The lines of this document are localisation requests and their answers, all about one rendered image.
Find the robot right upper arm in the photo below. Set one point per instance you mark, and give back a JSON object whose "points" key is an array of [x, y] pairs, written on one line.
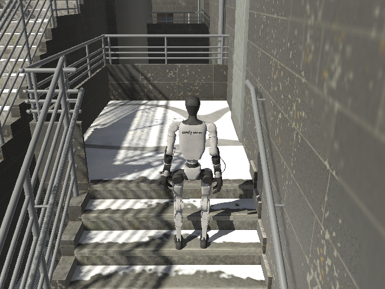
{"points": [[213, 139]]}

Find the robot left thigh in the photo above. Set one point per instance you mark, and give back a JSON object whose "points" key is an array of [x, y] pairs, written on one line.
{"points": [[178, 179]]}

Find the left robot forearm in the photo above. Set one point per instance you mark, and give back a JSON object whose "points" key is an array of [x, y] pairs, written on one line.
{"points": [[167, 163]]}

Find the right robot hand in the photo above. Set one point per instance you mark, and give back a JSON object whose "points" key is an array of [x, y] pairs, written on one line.
{"points": [[218, 185]]}

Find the right robot forearm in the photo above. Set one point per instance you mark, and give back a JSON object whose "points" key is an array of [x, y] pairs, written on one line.
{"points": [[216, 164]]}

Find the robot right shin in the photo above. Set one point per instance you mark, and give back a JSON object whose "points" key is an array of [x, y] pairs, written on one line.
{"points": [[205, 221]]}

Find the robot left upper arm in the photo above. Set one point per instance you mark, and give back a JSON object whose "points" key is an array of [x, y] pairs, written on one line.
{"points": [[172, 137]]}

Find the left robot hand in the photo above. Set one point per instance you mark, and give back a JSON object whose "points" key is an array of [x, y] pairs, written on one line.
{"points": [[165, 182]]}

